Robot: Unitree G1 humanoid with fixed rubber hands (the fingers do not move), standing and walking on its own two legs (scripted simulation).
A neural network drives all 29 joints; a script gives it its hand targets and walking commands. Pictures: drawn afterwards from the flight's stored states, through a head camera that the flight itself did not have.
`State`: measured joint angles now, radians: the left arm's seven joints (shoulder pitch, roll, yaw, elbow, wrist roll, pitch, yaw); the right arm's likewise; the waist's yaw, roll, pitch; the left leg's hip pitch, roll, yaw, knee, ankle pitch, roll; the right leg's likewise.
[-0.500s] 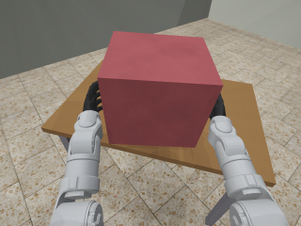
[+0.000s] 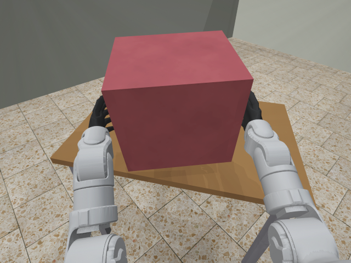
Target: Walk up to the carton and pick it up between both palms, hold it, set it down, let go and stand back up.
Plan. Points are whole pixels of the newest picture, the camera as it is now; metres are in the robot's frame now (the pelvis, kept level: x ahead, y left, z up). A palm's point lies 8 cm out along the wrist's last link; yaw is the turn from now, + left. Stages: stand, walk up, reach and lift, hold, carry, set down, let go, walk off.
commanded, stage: reach and lift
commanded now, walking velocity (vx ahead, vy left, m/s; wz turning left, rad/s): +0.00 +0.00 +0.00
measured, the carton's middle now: (174, 101) +0.42 -0.01 +0.20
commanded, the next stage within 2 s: hold in 0.94 s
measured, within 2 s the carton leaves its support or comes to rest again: neither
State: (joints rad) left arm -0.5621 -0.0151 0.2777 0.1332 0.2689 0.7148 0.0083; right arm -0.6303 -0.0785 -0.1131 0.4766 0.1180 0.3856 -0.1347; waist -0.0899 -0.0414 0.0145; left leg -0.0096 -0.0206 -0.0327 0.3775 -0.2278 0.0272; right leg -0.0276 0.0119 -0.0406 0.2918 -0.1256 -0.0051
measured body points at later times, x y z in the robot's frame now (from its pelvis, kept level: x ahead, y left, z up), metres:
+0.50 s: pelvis -0.01 -0.02 +0.00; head -0.06 +0.00 +0.45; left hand +0.37 +0.15 +0.20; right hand +0.37 -0.19 +0.19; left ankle +0.00 +0.10 -0.75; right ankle +0.03 -0.12 -0.75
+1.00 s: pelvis -0.02 -0.02 +0.00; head -0.07 +0.00 +0.45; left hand +0.35 +0.17 +0.21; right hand +0.36 -0.17 +0.21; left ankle +0.00 +0.10 -0.75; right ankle +0.03 -0.12 -0.75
